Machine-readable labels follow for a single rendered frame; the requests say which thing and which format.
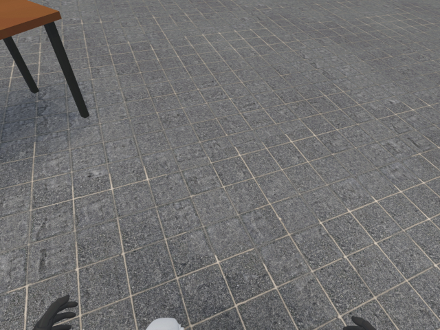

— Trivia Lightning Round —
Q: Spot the right robot hand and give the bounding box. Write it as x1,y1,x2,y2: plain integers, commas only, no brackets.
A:
343,316,377,330

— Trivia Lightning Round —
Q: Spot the table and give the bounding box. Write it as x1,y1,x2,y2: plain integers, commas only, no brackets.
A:
0,0,89,118

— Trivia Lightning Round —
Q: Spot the left robot hand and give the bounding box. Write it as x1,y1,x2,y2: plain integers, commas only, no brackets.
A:
33,295,78,330

